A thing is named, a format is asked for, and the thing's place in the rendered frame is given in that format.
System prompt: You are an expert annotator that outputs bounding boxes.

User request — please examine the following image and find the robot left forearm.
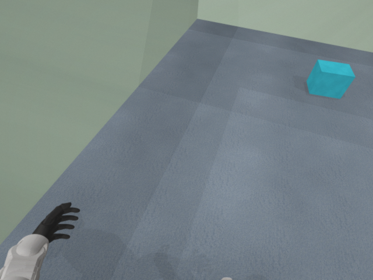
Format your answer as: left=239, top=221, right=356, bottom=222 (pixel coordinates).
left=0, top=234, right=49, bottom=280

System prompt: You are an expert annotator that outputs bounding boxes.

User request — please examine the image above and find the carton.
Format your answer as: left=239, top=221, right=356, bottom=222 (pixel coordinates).
left=307, top=59, right=355, bottom=99

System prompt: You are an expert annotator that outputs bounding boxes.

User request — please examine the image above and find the left robot hand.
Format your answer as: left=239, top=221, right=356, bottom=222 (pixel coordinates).
left=32, top=202, right=80, bottom=243

